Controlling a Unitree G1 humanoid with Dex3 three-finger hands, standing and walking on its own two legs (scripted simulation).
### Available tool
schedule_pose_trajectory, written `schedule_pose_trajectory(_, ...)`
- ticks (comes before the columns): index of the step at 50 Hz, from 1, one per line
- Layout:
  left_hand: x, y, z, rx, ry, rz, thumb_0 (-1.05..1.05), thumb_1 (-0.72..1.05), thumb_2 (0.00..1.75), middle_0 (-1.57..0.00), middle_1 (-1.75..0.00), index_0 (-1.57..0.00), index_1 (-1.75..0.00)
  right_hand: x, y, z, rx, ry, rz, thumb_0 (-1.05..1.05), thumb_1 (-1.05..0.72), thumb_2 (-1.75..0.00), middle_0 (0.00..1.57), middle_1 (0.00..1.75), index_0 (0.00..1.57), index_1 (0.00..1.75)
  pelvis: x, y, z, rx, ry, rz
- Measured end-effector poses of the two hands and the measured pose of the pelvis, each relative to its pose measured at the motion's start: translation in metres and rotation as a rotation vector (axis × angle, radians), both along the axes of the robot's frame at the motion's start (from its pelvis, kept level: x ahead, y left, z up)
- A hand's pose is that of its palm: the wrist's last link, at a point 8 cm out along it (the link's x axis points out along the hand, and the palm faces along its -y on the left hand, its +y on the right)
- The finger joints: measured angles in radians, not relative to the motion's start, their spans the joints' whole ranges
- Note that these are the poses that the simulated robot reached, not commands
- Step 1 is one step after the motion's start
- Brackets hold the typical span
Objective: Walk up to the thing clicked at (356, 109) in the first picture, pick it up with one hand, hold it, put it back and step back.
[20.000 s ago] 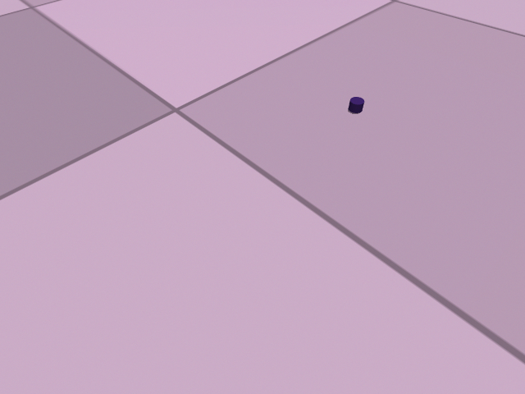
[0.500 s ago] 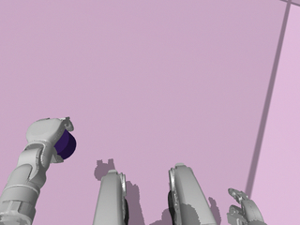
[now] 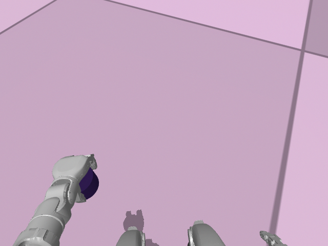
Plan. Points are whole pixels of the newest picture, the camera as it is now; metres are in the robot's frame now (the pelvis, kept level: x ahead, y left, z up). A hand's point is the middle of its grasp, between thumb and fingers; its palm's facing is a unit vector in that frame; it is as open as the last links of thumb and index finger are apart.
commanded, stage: lift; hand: left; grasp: from above
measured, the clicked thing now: (80, 181) +0.33 +0.24 -0.12
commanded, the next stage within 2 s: hold in 0.22 s
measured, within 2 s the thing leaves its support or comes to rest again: neither
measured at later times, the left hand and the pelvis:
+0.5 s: hand (74, 169) +0.33 +0.23 -0.03, palm faces -0.47 -0.07 -0.88, open 10.8 cm; pelvis +0.03 +0.00 +0.05, yaw +0 degrees
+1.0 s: hand (74, 165) +0.33 +0.22 +0.00, palm faces -0.47 -0.06 -0.88, open 10.8 cm; pelvis +0.03 +0.00 +0.06, yaw -1 degrees
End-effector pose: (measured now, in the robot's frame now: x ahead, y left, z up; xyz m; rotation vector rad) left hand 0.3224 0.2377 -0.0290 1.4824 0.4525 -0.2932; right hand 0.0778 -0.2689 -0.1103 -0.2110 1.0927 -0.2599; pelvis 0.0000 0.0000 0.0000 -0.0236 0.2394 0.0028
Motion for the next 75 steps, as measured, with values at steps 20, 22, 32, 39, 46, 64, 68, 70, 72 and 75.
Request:
schedule_pose_trajectory(20, 0.012, -0.008, 0.052, -0.003, 0.012, 0.003, -0.01, -0.16, 0.68, -0.46, -0.79, -0.59, -0.77, 0.027, 0.008, 0.042, 0.037, -0.040, -0.003, 0.01, -0.90, -0.89, 0.20, 0.30, 0.21, 0.30, 0.023, 0.002, 0.044, 0.015, -0.094, -0.009)
schedule_pose_trajectory(22, 0.013, -0.008, 0.055, 0.000, 0.012, -0.001, -0.01, -0.16, 0.67, -0.46, -0.79, -0.59, -0.77, 0.031, 0.008, 0.044, 0.037, -0.045, -0.002, 0.01, -0.90, -0.89, 0.20, 0.30, 0.21, 0.30, 0.025, 0.002, 0.046, 0.016, -0.102, -0.009)
schedule_pose_trajectory(32, 0.019, -0.009, 0.072, 0.003, 0.014, -0.012, -0.01, -0.15, 0.65, -0.46, -0.78, -0.59, -0.76, 0.047, 0.006, 0.054, 0.040, -0.072, 0.001, 0.01, -0.90, -0.89, 0.20, 0.30, 0.21, 0.30, 0.033, 0.002, 0.055, 0.019, -0.130, -0.013)
schedule_pose_trajectory(39, 0.020, -0.013, 0.079, -0.003, 0.015, -0.017, -0.01, -0.15, 0.66, -0.46, -0.78, -0.59, -0.76, 0.053, 0.003, 0.060, 0.039, -0.085, 0.001, 0.01, -0.90, -0.89, 0.20, 0.30, 0.21, 0.30, 0.035, 0.001, 0.059, 0.021, -0.147, -0.014)
schedule_pose_trajectory(46, 0.017, -0.017, 0.084, -0.002, 0.020, -0.036, -0.01, -0.16, 0.67, -0.46, -0.78, -0.59, -0.77, 0.055, 0.003, 0.065, 0.041, -0.095, 0.001, 0.01, -0.90, -0.89, 0.20, 0.30, 0.21, 0.30, 0.034, 0.001, 0.062, 0.023, -0.162, -0.019)
schedule_pose_trajectory(64, 0.006, -0.021, 0.097, 0.000, 0.019, -0.043, 0.00, -0.19, 0.72, -0.45, -0.80, -0.59, -0.78, 0.061, 0.008, 0.069, 0.064, -0.122, 0.018, 0.01, -0.90, -0.89, 0.20, 0.30, 0.21, 0.30, 0.028, 0.000, 0.068, 0.025, -0.195, -0.020)
schedule_pose_trajectory(68, 0.004, -0.021, 0.100, -0.004, 0.016, -0.044, 0.00, -0.19, 0.73, -0.45, -0.80, -0.59, -0.79, 0.063, 0.009, 0.071, 0.064, -0.133, 0.023, 0.01, -0.90, -0.89, 0.20, 0.30, 0.21, 0.30, 0.027, 0.000, 0.068, 0.025, -0.202, -0.020)
schedule_pose_trajectory(70, 0.004, -0.022, 0.101, -0.003, 0.013, -0.046, 0.00, -0.19, 0.73, -0.45, -0.80, -0.58, -0.79, 0.065, 0.009, 0.072, 0.065, -0.138, 0.026, 0.01, -0.90, -0.89, 0.20, 0.30, 0.21, 0.30, 0.027, 0.000, 0.069, 0.025, -0.205, -0.020)
schedule_pose_trajectory(72, 0.003, -0.022, 0.103, -0.004, 0.012, -0.045, 0.00, -0.19, 0.73, -0.45, -0.81, -0.58, -0.79, 0.066, 0.009, 0.073, 0.066, -0.144, 0.028, 0.01, -0.90, -0.89, 0.20, 0.30, 0.21, 0.30, 0.026, 0.000, 0.069, 0.025, -0.208, -0.020)
schedule_pose_trajectory(75, 0.002, -0.022, 0.104, -0.001, 0.012, -0.047, 0.00, -0.19, 0.73, -0.44, -0.81, -0.58, -0.80, 0.068, 0.010, 0.074, 0.068, -0.151, 0.031, 0.01, -0.90, -0.89, 0.20, 0.30, 0.21, 0.30, 0.026, -0.001, 0.070, 0.026, -0.213, -0.020)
